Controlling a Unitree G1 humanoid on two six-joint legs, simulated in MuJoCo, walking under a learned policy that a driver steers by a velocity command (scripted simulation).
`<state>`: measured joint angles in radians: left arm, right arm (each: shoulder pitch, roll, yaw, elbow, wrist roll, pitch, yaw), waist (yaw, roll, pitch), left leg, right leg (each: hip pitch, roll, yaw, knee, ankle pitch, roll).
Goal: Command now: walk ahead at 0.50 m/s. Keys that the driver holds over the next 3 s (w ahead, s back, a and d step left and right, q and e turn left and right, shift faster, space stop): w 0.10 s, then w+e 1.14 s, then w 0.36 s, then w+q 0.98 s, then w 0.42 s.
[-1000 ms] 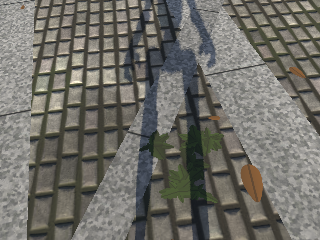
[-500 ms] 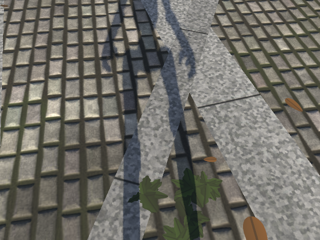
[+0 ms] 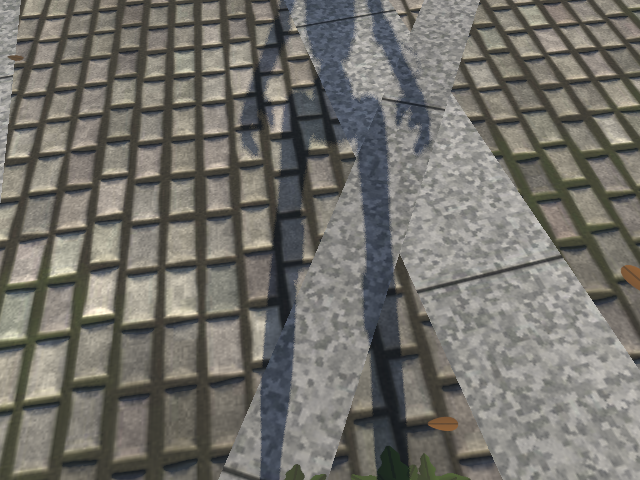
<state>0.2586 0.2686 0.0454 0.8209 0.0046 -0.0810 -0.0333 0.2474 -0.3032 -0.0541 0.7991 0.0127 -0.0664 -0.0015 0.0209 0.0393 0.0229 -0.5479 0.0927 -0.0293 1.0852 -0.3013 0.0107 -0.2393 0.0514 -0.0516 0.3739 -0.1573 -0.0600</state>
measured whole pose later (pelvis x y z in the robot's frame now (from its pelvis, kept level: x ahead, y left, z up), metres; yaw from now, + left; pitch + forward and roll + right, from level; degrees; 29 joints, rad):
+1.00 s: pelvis +0.51 -0.07 -0.01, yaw -27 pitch +1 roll +1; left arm 0.25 0.28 0.08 0.73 -0.01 -0.04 -0.03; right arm 0.15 -0.30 -0.06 0.81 0.01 -0.11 0.00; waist 0.01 0.02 0.07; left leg -0.47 0.09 -0.04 1.16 -0.35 -0.01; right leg -0.32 0.08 0.00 0.48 -0.17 -0.09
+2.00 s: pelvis +0.96 -0.37 +0.00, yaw -32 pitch +1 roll -1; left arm 0.20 0.25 0.06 0.74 0.01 -0.09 -0.01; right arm 0.31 -0.32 -0.06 0.85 0.03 -0.05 0.00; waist -0.01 0.05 0.02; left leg -0.49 0.06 -0.04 1.14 -0.36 0.00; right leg -0.26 0.00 -0.08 0.41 -0.18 -0.02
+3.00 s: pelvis +1.50 -0.55 +0.00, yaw -6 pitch +1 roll -1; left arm 0.24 0.27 0.05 0.79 0.01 -0.10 -0.03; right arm 0.29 -0.30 -0.05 0.74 0.01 -0.05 0.00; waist 0.01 0.04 0.02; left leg -0.46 0.02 -0.06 1.13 -0.35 0.02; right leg -0.27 0.05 -0.03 0.42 -0.17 -0.04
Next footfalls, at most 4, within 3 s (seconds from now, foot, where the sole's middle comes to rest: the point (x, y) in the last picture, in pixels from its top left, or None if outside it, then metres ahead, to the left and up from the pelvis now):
0.32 left None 0.35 0.16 -0.78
0.84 right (430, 447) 0.56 -0.16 -0.78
1.34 left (403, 306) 0.91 -0.13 -0.78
1.84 right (551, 290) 0.95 -0.50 -0.78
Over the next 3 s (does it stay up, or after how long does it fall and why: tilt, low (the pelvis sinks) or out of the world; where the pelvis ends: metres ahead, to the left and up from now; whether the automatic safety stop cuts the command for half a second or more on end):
stays up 1.50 -0.55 0.00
